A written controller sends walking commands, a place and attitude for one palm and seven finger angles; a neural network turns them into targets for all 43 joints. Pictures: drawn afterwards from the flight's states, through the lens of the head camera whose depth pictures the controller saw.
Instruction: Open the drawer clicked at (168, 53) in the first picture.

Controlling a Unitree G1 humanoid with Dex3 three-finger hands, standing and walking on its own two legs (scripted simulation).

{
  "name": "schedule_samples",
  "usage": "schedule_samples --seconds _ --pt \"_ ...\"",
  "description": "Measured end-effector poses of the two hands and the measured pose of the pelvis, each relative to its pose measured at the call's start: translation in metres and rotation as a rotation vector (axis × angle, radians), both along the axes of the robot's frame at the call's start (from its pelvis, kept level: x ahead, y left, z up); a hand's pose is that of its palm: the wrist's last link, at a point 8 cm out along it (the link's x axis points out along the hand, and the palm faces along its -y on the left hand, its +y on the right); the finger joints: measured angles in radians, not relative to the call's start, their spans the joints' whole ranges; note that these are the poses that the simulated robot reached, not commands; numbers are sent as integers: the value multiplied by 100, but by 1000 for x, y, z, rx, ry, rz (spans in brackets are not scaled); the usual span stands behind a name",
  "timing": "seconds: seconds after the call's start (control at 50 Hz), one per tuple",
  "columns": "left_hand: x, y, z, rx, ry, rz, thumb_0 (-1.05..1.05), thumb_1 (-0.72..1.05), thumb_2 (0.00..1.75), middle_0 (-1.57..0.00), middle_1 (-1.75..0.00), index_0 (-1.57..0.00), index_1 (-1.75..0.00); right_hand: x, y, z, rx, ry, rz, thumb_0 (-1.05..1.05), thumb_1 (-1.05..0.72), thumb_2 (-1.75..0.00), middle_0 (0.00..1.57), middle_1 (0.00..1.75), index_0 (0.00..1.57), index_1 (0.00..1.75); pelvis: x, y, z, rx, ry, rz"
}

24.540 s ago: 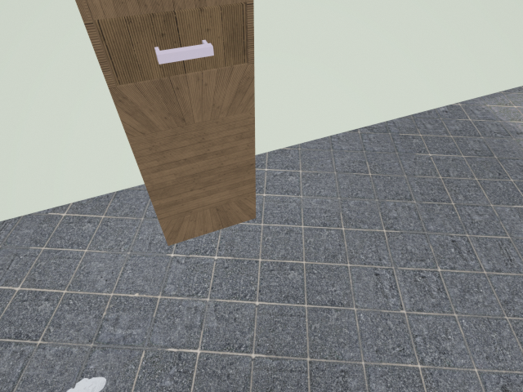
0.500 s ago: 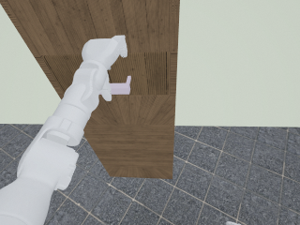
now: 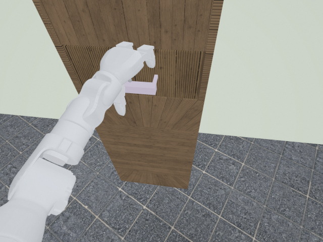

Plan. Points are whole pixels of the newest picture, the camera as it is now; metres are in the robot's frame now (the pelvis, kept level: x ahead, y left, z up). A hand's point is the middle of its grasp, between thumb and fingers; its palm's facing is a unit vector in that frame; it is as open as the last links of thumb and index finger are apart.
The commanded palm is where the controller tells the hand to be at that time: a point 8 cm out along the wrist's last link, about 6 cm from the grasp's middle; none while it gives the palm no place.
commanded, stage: move the hooked fingers above the handle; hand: left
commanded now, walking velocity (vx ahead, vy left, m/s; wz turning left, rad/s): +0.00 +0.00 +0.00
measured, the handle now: (131, 81) +0.52 +0.11 +0.11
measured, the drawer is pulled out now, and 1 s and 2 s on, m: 0.00 0.00 0.00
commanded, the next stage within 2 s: lift the fingers back up to retry in 0.62 s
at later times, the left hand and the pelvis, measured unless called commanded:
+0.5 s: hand (106, 89) +0.46 +0.17 +0.14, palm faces -0.13 +0.02 -0.99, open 13.7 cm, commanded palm +0.46 +0.14 +0.22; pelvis -0.01 +0.00 +0.00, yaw -2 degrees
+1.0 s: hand (127, 67) +0.48 +0.10 +0.19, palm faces +0.04 -0.03 -1.00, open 13.4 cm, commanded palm +0.46 +0.14 +0.23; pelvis +0.00 +0.00 +0.00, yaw -4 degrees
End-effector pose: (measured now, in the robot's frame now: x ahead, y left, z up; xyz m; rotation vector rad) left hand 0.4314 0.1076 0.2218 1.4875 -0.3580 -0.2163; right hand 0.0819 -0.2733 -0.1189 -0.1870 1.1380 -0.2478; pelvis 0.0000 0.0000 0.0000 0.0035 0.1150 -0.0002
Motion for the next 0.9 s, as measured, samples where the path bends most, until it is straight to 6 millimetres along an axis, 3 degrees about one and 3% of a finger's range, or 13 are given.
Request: schedule_samples --seconds 0.08,0.16,0.26,0.36,0.44,0.5,0.56,0.66,0.72,0.76,0.82,0.9 --pt "25 -8 17 -46 -51 81 0 -49 30 -41 -128 -32 -120 7 21 -4 65 -27 -14 1 -91 -90 20 30 19 30 3 4 0 5 25 -35" --pt "27 -14 24 -21 -64 139 0 -49 30 -52 -135 -37 -126 9 41 -11 123 -14 -2 1 -91 -90 20 30 20 30 2 7 1 7 27 -54" --pt "28 -14 26 17 -21 225 0 -49 30 -46 -130 -39 -130 10 51 -8 146 -39 -26 1 -91 -90 21 30 20 30 -2 6 2 12 10 -73" --pt "29 12 13 53 72 308 1 -49 30 -38 -125 -36 -128 5 39 2 98 -77 -54 1 -91 -90 21 30 20 30 -8 2 3 13 -3 -75" --pt "27 48 -14 84 180 354 1 -49 30 -35 -122 -34 -125 -6 18 8 33 -70 -65 1 -91 -90 21 30 20 30 -11 -1 2 11 -1 -63" --pt "16 58 -30 107 211 289 0 -49 30 -33 -121 -33 -123 -16 3 9 -14 -36 -55 0 -91 -90 21 30 20 30 -10 -1 1 7 2 -43" --pt "6 51 -29 107 155 180 0 -49 30 -32 -121 -30 -120 -22 -6 7 -45 9 -37 1 -91 -90 20 30 20 30 -6 1 0 1 4 -19" --pt "5 16 -3 37 18 29 0 -49 30 -32 -120 -29 -119 -20 -2 1 -26 46 -23 1 -91 -90 20 30 19 30 1 5 -1 -4 9 -1" --pt "21 3 9 -24 -25 68 0 -49 30 -33 -121 -30 -119 -14 9 -3 20 38 -25 1 -91 -90 20 30 19 30 3 6 -1 -1 23 -16" --pt "27 -2 15 -42 -42 105 0 -49 30 -43 -130 -31 -120 -9 17 -7 53 31 -16 1 -91 -90 20 30 19 30 4 7 0 2 33 -27" --pt "27 -8 19 -36 -51 157 0 -49 30 -49 -134 -36 -126 -1 31 -13 104 21 0 1 -91 -90 20 30 19 30 4 7 0 5 36 -41" --pt "27 -15 25 13 -39 222 0 -49 30 -46 -130 -39 -130 9 43 -13 148 -22 -10 1 -91 -90 20 30 20 30 1 4 1 11 25 -58"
